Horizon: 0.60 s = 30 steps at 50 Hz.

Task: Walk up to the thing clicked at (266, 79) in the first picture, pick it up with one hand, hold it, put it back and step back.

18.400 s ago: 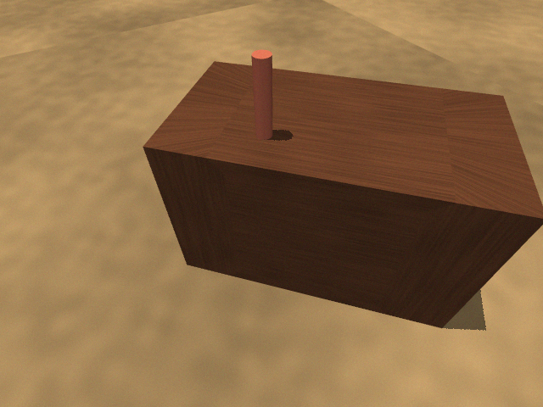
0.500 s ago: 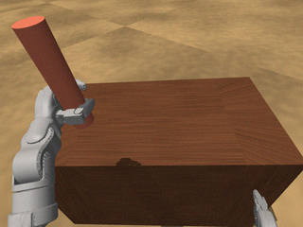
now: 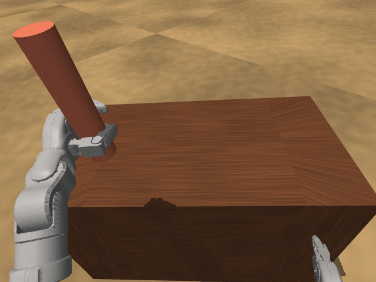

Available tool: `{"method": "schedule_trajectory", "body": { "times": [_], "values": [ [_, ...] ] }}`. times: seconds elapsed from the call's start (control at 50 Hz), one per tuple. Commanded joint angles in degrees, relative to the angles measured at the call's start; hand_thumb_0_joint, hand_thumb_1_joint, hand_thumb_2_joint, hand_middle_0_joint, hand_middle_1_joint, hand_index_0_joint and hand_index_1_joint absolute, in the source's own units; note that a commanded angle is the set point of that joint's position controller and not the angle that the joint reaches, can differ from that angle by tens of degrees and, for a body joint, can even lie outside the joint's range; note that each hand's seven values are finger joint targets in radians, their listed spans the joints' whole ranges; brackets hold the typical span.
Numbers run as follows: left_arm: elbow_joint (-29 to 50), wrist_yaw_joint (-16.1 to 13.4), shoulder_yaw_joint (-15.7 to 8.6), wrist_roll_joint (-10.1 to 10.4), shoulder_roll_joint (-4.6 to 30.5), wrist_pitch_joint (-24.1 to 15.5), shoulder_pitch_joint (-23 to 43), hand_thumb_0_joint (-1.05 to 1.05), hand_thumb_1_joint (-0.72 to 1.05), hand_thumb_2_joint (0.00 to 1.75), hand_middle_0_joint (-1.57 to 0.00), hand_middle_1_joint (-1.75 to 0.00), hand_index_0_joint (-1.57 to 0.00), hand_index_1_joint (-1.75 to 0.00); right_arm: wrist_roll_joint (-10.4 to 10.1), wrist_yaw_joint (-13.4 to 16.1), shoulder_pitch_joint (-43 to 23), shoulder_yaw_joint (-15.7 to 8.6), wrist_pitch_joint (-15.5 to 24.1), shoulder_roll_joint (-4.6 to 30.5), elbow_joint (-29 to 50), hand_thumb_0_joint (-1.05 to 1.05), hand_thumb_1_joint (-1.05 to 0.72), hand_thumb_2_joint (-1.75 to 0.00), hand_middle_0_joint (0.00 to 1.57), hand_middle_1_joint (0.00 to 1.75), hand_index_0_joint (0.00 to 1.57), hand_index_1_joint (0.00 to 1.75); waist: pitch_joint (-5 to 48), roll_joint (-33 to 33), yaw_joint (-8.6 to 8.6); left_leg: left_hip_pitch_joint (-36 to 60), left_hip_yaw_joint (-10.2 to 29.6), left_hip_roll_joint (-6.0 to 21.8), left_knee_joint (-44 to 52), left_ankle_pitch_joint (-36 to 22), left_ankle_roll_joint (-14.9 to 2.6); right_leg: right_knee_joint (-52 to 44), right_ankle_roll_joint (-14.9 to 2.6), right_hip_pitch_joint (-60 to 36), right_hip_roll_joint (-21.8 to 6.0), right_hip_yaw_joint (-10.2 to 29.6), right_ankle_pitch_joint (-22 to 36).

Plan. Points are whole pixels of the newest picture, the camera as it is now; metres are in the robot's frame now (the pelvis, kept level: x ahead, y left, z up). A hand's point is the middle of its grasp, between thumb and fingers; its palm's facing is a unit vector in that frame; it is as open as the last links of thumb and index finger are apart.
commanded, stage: hold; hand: left
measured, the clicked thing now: (76, 104) +0.33 +0.19 +0.28
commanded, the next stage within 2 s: crouch in 0.24 s
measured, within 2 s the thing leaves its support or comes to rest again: neither
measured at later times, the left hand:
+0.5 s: hand (102, 130) +0.35 +0.17 +0.21, palm faces +0.14 -0.99 -0.01, open 7.1 cm
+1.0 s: hand (115, 139) +0.42 +0.19 +0.12, palm faces +0.16 -0.99 +0.00, open 7.1 cm
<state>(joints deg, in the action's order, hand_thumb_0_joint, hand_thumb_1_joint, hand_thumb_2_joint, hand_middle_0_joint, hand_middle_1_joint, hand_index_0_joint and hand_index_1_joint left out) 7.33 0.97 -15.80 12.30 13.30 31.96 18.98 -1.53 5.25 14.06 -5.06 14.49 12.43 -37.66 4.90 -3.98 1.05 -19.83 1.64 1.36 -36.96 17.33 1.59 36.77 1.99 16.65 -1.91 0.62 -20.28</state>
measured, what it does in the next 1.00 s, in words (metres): stands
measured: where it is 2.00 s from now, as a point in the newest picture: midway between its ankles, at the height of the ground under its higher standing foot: outside the picture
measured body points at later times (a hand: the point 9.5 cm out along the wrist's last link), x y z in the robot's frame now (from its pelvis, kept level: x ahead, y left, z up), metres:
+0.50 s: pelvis +0.00 +0.00 +0.00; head -0.02 -0.03 +0.45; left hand +0.34 +0.22 +0.21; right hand +0.17 -0.26 -0.08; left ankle +0.02 +0.14 -0.72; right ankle -0.01 -0.14 -0.72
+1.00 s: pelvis -0.01 +0.00 -0.01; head +0.02 +0.00 +0.44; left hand +0.41 +0.24 +0.12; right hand +0.14 -0.27 -0.07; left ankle +0.02 +0.14 -0.72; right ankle -0.01 -0.14 -0.72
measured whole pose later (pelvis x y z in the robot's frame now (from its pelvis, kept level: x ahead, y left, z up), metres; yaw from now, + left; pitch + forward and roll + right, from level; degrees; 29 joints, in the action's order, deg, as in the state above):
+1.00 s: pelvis -0.01 +0.00 -0.01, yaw -1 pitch +6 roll -1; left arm -34.4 1.3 -17.6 8.6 18.9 3.6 32.9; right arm -0.9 2.9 14.8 -3.8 15.3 13.0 -31.3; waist 3.4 -0.5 -4.0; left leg -29.6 1.1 2.6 -41.8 18.1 1.9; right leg 41.1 1.8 26.7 -0.6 1.4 -20.3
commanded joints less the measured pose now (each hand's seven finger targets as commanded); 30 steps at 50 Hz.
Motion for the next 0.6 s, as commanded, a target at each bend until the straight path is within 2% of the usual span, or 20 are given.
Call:
{"method": "schedule_trajectory", "body": {
  "times": [0.0,0.04,0.06,0.1,0.12,0.18,0.2,0.26,0.32,0.34,0.36,0.38,0.44,0.46,0.48,0.5,0.52,0.54,0.56,0.58],
  "values": [
    [13.1,0.58,-2.87,1.27,10.05,-3.38,23.92,0.0,0.44,1.3,-1.34,-1.45,-1.36,-1.44,-0.42,0.46,-4.87,-3.63,3.04,7.84,8.7,0.0,0.55,-0.05,0.05,0.05,0.05,0.05,9.88,2.91,-0.84,9.35,-2.13,-1.47,5.14,-8.94,-1.73,-6.23,-1.12,3.05,2.19,-3.94,10.8],
    [14.59,0.5,-2.01,1.45,8.73,-3.68,25.87,0.0,0.44,1.31,-1.34,-1.46,-1.37,-1.45,-0.55,0.22,-5.72,-1.95,3.41,5.84,10.54,0.0,0.55,-0.05,0.05,0.05,0.05,0.05,11.08,3.39,-0.46,9.7,-2.18,-1.54,4.91,-9.89,-1.77,-6.27,-1.11,2.55,2.3,-4.06,11.32],
    [13.17,0.14,-4.32,1.5,11.06,-3.56,25.23,0.0,0.43,1.3,-1.33,-1.45,-1.36,-1.44,-0.36,0.75,-5.37,-5.35,3.49,9.99,11.39,0.0,0.54,-0.05,0.05,0.05,0.05,0.05,11.64,6.09,-1.33,10.44,-2.13,-1.44,4.77,-9.85,-2.05,-6.35,-0.77,2.17,2.22,-3.83,11.51],
    [15.38,0.08,-2.4,1.35,9.52,-4.09,27.13,0.0,0.43,1.29,-1.31,-1.43,-1.34,-1.43,-0.65,0.2,-6.27,-0.99,3.53,5.17,11.68,0.0,0.55,-0.05,0.05,0.05,0.05,0.05,11.78,3.76,-0.32,9.94,-2.63,-2.1,4.08,-11.1,-2.02,-6.41,-0.75,1.97,1.85,-3.51,12.85],
    [13.59,-0.39,-5.73,1.42,12.36,-4.18,26.16,0.0,0.4,1.29,-1.32,-1.44,-1.34,-1.43,-0.54,0.59,-5.08,-3.63,3.53,7.57,10.6,0.0,0.54,-0.05,0.05,0.05,0.05,0.05,11.83,5.93,-0.35,9.83,-2.34,-1.87,3.94,-11.23,-2.18,-6.19,-0.64,1.62,1.88,-3.55,12.77],
    [15.44,-0.92,-5.17,1.34,11.72,-4.98,28.3,0.0,0.39,1.3,-1.31,-1.44,-1.33,-1.44,-0.41,0.67,-5.77,-2.13,3.71,6.0,13.2,0.0,0.54,-0.06,0.05,0.05,0.05,0.05,13.87,4.9,-0.2,10.36,-2.53,-1.97,3.45,-12.53,-2.16,-6.03,-0.6,0.4,1.63,-3.4,14.25],
    [14.26,-1.37,-6.4,1.1,12.95,-4.77,26.59,0.0,0.39,1.3,-1.3,-1.43,-1.32,-1.43,-0.44,0.55,-5.66,-2.41,3.39,6.36,12.07,0.0,0.54,-0.05,0.05,0.05,0.05,0.05,13.43,3.49,0.59,9.85,-2.42,-2.07,3.73,-12.45,-1.92,-5.81,-0.82,0.22,1.62,-3.47,14.04],
    [13.92,-1.2,-5.74,0.85,12.72,-4.91,26.09,0.0,0.42,1.31,-1.33,-1.45,-1.35,-1.45,-0.47,0.6,-6.25,-2.99,3.12,6.82,12.0,0.0,0.54,-0.05,0.05,0.05,0.05,0.05,13.14,2.19,0.62,9.66,-2.67,-2.08,3.58,-12.62,-1.83,-5.6,-0.88,0.14,1.45,-3.29,14.27],
    [12.43,-0.41,-3.19,0.74,9.96,-4.84,25.0,0.0,0.4,1.38,-1.36,-1.51,-1.37,-1.52,-0.53,0.11,-6.6,-0.64,3.02,4.4,12.22,0.0,0.53,-0.06,0.05,0.05,0.05,0.05,11.37,2.25,0.33,8.76,-2.53,-2.01,3.92,-11.89,-1.8,-5.9,-1.0,0.97,1.59,-3.47,13.64],
    [11.9,-0.29,-4.88,0.79,12.03,-4.88,25.08,0.0,0.32,1.3,-1.36,-1.47,-1.38,-1.47,-0.45,0.24,-6.22,-1.51,3.02,5.54,11.52,0.0,0.54,-0.05,0.05,0.05,0.05,0.05,11.85,3.16,0.21,9.15,-2.42,-1.92,3.88,-11.54,-1.95,-5.91,-0.94,0.89,1.65,-3.4,13.3],
    [12.34,0.24,-1.86,0.58,9.51,-4.93,26.14,0.0,0.3,1.3,-1.38,-1.48,-1.4,-1.48,-0.52,0.09,-7.27,-0.66,3.19,4.55,13.07,0.0,0.56,-0.04,0.05,0.05,0.05,0.05,12.34,2.73,-0.04,9.25,-2.57,-2.01,3.75,-12.69,-1.96,-5.94,-0.98,0.79,1.62,-3.36,14.5],
    [11.02,0.24,-3.45,0.57,10.78,-4.7,25.27,0.0,0.29,1.3,-1.38,-1.47,-1.4,-1.48,-0.43,0.03,-6.68,-1.1,3.05,5.06,12.58,0.0,0.56,-0.04,0.05,0.05,0.05,0.05,12.1,3.6,0.17,8.91,-2.75,-2.16,3.44,-13.08,-2.08,-6.15,-0.76,0.83,1.54,-3.21,14.97],
    [8.12,0.68,-3.54,0.35,11.7,-4.45,25.77,0.0,0.28,1.29,-1.37,-1.47,-1.39,-1.47,-0.29,0.06,-4.21,-2.31,2.8,6.26,8.69,0.0,0.57,-0.04,0.05,0.05,0.05,0.05,9.69,3.22,-0.89,8.53,-2.69,-1.97,3.98,-11.52,-2.1,-6.27,-0.81,2.73,1.6,-3.06,13.91],
    [8.62,0.78,-2.86,0.62,10.55,-4.73,27.3,0.0,0.3,1.27,-1.36,-1.45,-1.38,-1.45,-0.34,-0.05,-5.87,-2.66,3.19,6.85,10.74,0.0,0.57,-0.04,0.05,0.05,0.05,0.05,10.36,3.8,-1.07,8.89,-2.58,-1.85,4.04,-11.59,-2.01,-6.33,-0.8,2.72,1.79,-3.35,13.89],
    [5.94,0.6,-4.33,0.21,12.46,-4.63,26.64,0.0,0.31,1.27,-1.36,-1.46,-1.38,-1.45,-0.22,0.16,-4.73,-3.46,3.12,7.73,9.62,0.0,0.57,-0.04,0.05,0.05,0.05,0.05,10.77,5.52,-1.54,9.03,-2.55,-1.95,3.9,-10.75,-2.35,-6.48,-0.6,2.83,1.63,-3.01,13.37],
    [5.33,0.7,-3.54,0.32,11.46,-5.03,27.5,0.0,0.31,1.28,-1.37,-1.46,-1.39,-1.46,-0.33,0.02,-4.85,-2.59,3.27,6.89,10.12,0.0,0.57,-0.04,0.05,0.05,0.05,0.05,9.74,6.57,-1.97,9.06,-2.5,-1.92,3.96,-10.45,-2.47,-6.58,-0.46,3.22,1.62,-3.05,13.26],
    [4.71,0.79,-4.77,0.21,13.41,-5.68,28.44,0.0,0.31,1.29,-1.34,-1.45,-1.36,-1.45,-0.21,0.2,-4.28,-3.19,3.19,7.86,9.32,0.0,0.58,-0.04,0.05,0.05,0.05,0.05,10.42,6.65,-2.18,9.23,-2.48,-1.92,3.92,-10.24,-2.61,-6.6,-0.37,3.14,1.45,-2.8,13.3],
    [3.44,0.93,-2.77,-0.05,11.53,-6.59,30.02,0.0,0.31,1.28,-1.34,-1.45,-1.36,-1.45,-0.34,-0.1,-5.55,-0.54,3.48,5.19,10.48,0.0,0.58,-0.04,0.05,0.05,0.05,0.05,9.46,7.04,-2.2,8.63,-2.48,-2.05,3.86,-10.06,-2.62,-6.49,-0.38,4.0,1.43,-2.83,13.11],
    [1.73,1.03,-3.81,-0.15,12.77,-7.53,30.65,0.0,0.32,1.27,-1.34,-1.44,-1.36,-1.43,-0.25,0.07,-4.78,-2.27,3.58,6.7,9.02,0.0,0.58,-0.04,0.05,0.05,0.05,0.05,10.07,7.89,-2.7,8.91,-2.24,-1.83,3.98,-9.37,-2.61,-6.31,-0.39,4.72,1.69,-2.97,12.28],
    [-1.44,1.26,-2.1,-0.27,10.63,-8.74,30.95,0.0,0.31,1.28,-1.34,-1.45,-1.36,-1.45,-0.17,0.0,-5.84,-1.34,3.97,5.8,10.42,0.0,0.57,-0.04,0.05,0.05,0.05,0.05,9.88,8.17,-2.89,8.26,-2.24,-1.76,3.92,-9.45,-2.65,-6.27,-0.42,4.56,1.61,-2.98,12.45]
  ]
}}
